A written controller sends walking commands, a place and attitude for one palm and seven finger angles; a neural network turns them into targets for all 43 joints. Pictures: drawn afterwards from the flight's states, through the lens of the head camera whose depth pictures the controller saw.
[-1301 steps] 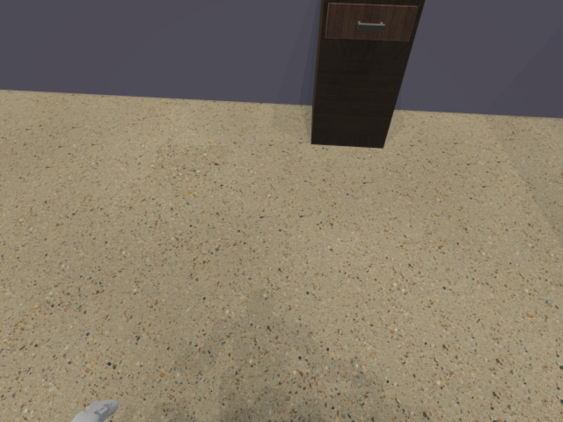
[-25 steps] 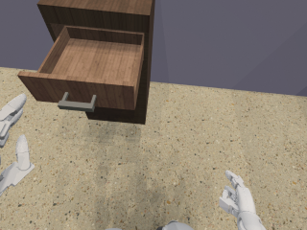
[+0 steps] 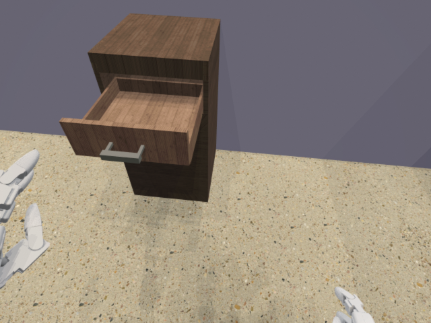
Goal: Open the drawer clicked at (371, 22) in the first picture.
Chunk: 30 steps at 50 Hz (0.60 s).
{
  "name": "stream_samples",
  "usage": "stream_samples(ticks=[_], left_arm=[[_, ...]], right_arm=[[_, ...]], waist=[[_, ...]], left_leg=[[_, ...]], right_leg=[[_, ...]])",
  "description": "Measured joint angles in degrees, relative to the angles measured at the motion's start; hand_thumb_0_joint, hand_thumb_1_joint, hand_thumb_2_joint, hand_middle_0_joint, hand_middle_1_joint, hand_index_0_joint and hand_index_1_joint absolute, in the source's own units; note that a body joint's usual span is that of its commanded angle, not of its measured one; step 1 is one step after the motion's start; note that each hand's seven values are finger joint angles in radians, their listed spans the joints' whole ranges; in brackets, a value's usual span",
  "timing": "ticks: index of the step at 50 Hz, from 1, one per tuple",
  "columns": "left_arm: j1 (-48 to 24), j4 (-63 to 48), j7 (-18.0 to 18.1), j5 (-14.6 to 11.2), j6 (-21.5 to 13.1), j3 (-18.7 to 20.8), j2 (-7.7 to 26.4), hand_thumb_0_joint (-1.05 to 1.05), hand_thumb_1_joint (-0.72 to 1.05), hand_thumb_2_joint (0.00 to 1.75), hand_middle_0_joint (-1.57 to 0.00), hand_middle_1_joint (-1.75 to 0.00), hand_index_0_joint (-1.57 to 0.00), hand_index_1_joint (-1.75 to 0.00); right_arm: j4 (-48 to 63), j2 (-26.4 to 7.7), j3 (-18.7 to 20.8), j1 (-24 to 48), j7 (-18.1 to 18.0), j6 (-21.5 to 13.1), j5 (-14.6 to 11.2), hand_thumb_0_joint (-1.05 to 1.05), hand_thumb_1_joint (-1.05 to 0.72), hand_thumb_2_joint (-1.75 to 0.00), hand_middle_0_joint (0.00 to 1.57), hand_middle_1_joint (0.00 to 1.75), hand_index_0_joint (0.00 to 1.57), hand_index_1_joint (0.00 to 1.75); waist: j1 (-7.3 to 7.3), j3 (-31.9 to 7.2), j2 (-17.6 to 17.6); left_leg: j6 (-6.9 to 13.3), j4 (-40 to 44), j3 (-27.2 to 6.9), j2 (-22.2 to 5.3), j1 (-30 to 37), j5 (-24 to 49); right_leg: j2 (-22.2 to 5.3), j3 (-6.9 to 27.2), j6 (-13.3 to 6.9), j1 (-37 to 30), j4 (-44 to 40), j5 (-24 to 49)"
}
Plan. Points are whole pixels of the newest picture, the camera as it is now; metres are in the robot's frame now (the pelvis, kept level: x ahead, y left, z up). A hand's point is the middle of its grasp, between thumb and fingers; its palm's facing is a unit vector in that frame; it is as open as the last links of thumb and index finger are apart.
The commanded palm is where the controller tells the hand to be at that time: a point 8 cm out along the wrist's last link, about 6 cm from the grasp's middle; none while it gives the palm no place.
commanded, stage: stop stepping back and stand still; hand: left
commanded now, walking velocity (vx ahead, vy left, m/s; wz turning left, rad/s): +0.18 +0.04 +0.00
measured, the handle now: (123, 151) +0.61 +0.29 -0.08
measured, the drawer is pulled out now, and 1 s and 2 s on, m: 0.30 0.30 0.30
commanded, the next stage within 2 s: let the arm hang, fingers relaxed in 0.26 s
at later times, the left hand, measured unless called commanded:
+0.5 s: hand (75, 298) +0.18 +0.25 -0.01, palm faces +0.18 -0.89 -0.42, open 7.4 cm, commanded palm none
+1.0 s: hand out of the picture -0.03 +0.20 -0.16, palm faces +0.06 -0.96 -0.26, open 7.3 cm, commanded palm none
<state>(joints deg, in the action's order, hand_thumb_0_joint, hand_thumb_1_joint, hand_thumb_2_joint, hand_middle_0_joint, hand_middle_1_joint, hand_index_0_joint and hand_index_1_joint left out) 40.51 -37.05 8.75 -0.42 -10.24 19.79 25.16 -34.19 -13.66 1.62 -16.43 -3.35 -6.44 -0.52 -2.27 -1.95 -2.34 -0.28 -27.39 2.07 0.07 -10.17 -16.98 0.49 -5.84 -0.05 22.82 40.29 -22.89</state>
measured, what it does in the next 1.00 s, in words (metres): steps on the spot: right foot, then left foot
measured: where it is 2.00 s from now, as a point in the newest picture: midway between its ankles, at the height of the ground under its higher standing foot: outside the picture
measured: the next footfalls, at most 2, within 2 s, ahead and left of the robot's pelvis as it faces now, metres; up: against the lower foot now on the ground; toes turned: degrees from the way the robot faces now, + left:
right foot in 0.04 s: +0.08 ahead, -0.09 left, +0.00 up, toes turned +4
left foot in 0.36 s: +0.04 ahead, +0.12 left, +0.00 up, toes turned +4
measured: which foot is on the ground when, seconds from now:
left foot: down 0.00-0.04, up 0.06-0.34, down 0.36-1.00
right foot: up 0.00-0.02, down 0.04-1.00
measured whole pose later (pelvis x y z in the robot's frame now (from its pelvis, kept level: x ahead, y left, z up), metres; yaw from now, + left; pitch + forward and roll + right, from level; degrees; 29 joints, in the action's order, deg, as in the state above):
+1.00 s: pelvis +0.00 +0.00 +0.01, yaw +3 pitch -1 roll +0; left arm 17.9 61.4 1.3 0.8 1.2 0.5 11.7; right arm -60.2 -9.9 0.2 -18.4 -1.5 1.3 0.8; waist 0.2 4.2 1.5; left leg 0.5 -24.7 1.3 -0.1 -10.9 -12.6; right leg 2.3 0.0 -2.2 13.1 23.6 -9.3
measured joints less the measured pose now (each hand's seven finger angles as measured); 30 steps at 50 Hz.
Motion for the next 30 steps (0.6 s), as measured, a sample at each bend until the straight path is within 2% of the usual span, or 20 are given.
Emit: stream_samples(ticks=[1, 2, 3, 5, 7, 9, 11, 15, 18, 19, 20, 23, 24, 26, 30], left_arm=[[0.0, 0.22, 0.05, -0.12, -0.39, 0.92, 0.64, 0.02, 0.89, 0.89, -0.21, -0.31, -0.22, -0.3], [-0.46, 0.91, 0.04, -0.18, -1.06, 1.87, 1.1, 0.02, 0.89, 0.89, -0.21, -0.31, -0.22, -0.3], [-1.53, 2.09, -0.09, -0.28, -1.62, 2.46, 1.08, 0.02, 0.89, 0.89, -0.21, -0.31, -0.22, -0.3], [-4.94, 5.66, -0.75, -0.53, -2.27, 2.26, -0.18, 0.01, 0.89, 0.89, -0.21, -0.31, -0.22, -0.3], [-7.16, 9.5, -1.31, -0.65, -2.5, 1.44, -2.86, 0.01, 0.89, 0.89, -0.21, -0.31, -0.22, -0.3], [-6.85, 11.7, -1.64, -1.04, -2.1, 0.45, -5.46, 0.01, 0.89, 0.89, -0.21, -0.31, -0.21, -0.3], [-5.35, 11.48, -1.71, -1.11, -1.32, -0.99, -6.74, 0.01, 0.89, 0.89, -0.21, -0.3, -0.21, -0.3], [-1.42, 5.79, -1.03, -0.28, -0.63, -4.03, -6.19, 0.02, 0.89, 0.89, -0.21, -0.31, -0.21, -0.3], [-0.02, 0.93, -0.25, 0.06, -1.34, -4.29, -4.38, 0.02, 0.89, 0.89, -0.21, -0.31, -0.22, -0.3], [-2.36, 3.27, -1.06, 1.05, -2.67, -4.83, -3.6, 0.02, 0.89, 0.89, -0.21, -0.31, -0.22, -0.3], [-6.36, 8.42, -2.55, 1.85, -2.26, -6.28, -3.2, 0.01, 0.89, 0.89, -0.21, -0.31, -0.21, -0.3], [-17.12, 30.2, -5.7, 2.64, 5.33, -11.22, -5.78, 0.0, 0.9, 0.89, -0.2, -0.3, -0.21, -0.3], [-19.67, 37.88, -6.24, 2.64, 7.84, -12.29, -6.93, 0.0, 0.9, 0.89, -0.2, -0.3, -0.21, -0.3], [-22.95, 51.45, -7.0, 2.69, 11.54, -13.99, -8.62, 0.0, 0.91, 0.89, -0.2, -0.3, -0.2, -0.3], [-23.81, 71.07, -8.55, 2.41, 14.51, -18.6, -12.12, 0.01, 0.91, 0.89, -0.19, -0.3, -0.2, -0.29]], right_arm=[[-0.1, 0.16, -0.21, -0.29, -0.02, -0.14, -0.23, 0.01, -0.9, -0.9, 0.2, 0.3, 0.2, 0.3], [-0.31, 0.27, -0.41, -0.15, -0.03, -0.16, -0.33, 0.01, -0.9, -0.9, 0.2, 0.3, 0.2, 0.3], [-0.87, 0.35, -0.49, 0.57, 0.04, 0.16, -0.43, 0.01, -0.9, -0.9, 0.2, 0.3, 0.2, 0.3], [-2.71, 0.62, -0.27, 2.52, 0.3, 1.47, -0.48, 0.01, -0.9, -0.9, 0.2, 0.3, 0.2, 0.3], [-3.94, 0.78, -0.22, 3.82, 0.76, 2.66, -0.3, 0.01, -0.9, -0.9, 0.2, 0.3, 0.2, 0.3], [-3.85, 1.06, -0.52, 4.28, 1.14, 3.4, -0.12, 0.01, -0.9, -0.9, 0.2, 0.3, 0.2, 0.3], [-3.19, 1.59, -0.99, 4.14, 1.03, 3.42, 0.08, 0.01, -0.9, -0.9, 0.2, 0.3, 0.2, 0.3], [-1.1, 1.96, -1.58, 2.76, 0.09, 2.26, 0.91, 0.01, -0.9, -0.9, 0.2, 0.3, 0.2, 0.3], [0.99, 0.63, -1.4, 2.22, -0.64, 1.43, 1.3, 0.01, -0.9, -0.9, 0.2, 0.3, 0.2, 0.3], [0.29, -0.13, -0.58, 2.54, 0.39, 0.21, 1.53, 0.01, -0.9, -0.9, 0.2, 0.3, 0.2, 0.3], [-0.9, -1.01, 0.11, 3.03, 1.6, 0.02, 1.63, 0.01, -0.9, -0.9, 0.2, 0.3, 0.2, 0.3], [-5.66, -2.8, 0.09, 4.73, 3.39, 2.21, 1.96, 0.01, -0.9, -0.9, 0.2, 0.3, 0.2, 0.3], [-7.03, -2.65, -0.25, 5.16, 3.51, 2.96, 2.06, 0.01, -0.9, -0.9, 0.2, 0.3, 0.2, 0.3], [-9.09, -1.37, -1.21, 5.8, 3.55, 4.1, 2.14, 0.01, -0.9, -0.9, 0.2, 0.3, 0.2, 0.3], [-11.88, 1.29, -2.16, 4.91, 3.77, 6.25, 1.56, 0.01, -0.9, -0.9, 0.2, 0.3, 0.2, 0.3]], waist=[[0.14, -0.4, 0.53], [0.54, -0.44, 1.1], [0.99, -0.03, 1.83], [1.43, 1.14, 2.78], [1.95, 1.26, 3.08], [1.99, 0.77, 2.84], [1.79, 0.44, 1.74], [2.09, 0.09, -0.76], [2.13, 0.22, 0.66], [1.73, 0.52, 1.53], [1.57, 1.04, 2.07], [1.16, 0.52, 3.62], [1.15, 0.36, 3.69], [1.34, 1.24, 2.77], [0.6, 3.47, 2.33]], left_leg=[[-0.29, -1.57, -0.29, -0.19, -0.5, -0.92], [-0.37, -3.98, -0.45, -0.48, -1.46, -2.16], [0.33, -7.52, -0.9, -0.81, -2.99, -4.41], [1.19, -18.19, -2.44, -0.39, -7.74, -7.05], [1.37, -26.03, -2.62, 0.21, -12.04, -5.36], [1.29, -27.92, -1.59, 0.23, -14.41, -2.09], [1.42, -24.38, -0.07, 0.14, -14.39, -0.81], [2.69, -8.9, 2.66, 0.56, -8.79, -2.29], [3.68, 2.17, 1.18, -0.05, -3.72, -2.64], [3.4, 2.11, 0.2, -0.05, -4.92, 2.24], [2.59, 0.38, -0.6, 0.65, -6.23, 4.84], [2.04, -3.69, -1.8, 2.82, -8.7, 3.68], [2.07, -4.68, -1.71, 3.24, -9.06, 2.86], [1.86, -6.45, -0.8, 3.54, -8.63, 1.43], [0.9, -7.14, -1.12, 1.84, -6.6, 0.42]], right_leg=[[-0.1, 0.16, 0.02, -1.98, -2.62, 0.48], [0.08, 0.28, -0.94, -3.35, -5.66, 3.97], [0.55, -0.11, -2.62, -3.33, -6.2, 8.23], [0.98, -1.04, -5.3, -3.45, -6.1, 9.72], [1.06, -1.02, -5.65, -4.07, -8.28, 10.24], [1.03, -0.56, -5.39, -4.64, -11.44, 12.0], [0.71, -0.2, -5.23, -5.4, -14.64, 13.88], [0.18, 0.03, -4.89, -6.49, -18.69, 15.71], [1.4, -1.06, -4.5, -5.26, -16.86, 14.33], [1.1, -1.68, -3.52, -3.76, -14.14, 13.19], [0.21, -0.96, -2.49, -2.42, -10.8, 10.7], [-1.52, 3.76, -1.05, 0.44, -2.93, 1.12], [-1.83, 4.67, -0.75, 0.66, -2.15, 1.17], [-2.01, 5.72, -0.96, 0.18, -2.6, 9.51], [-0.26, 5.35, -2.02, -2.58, -3.34, 7.42]])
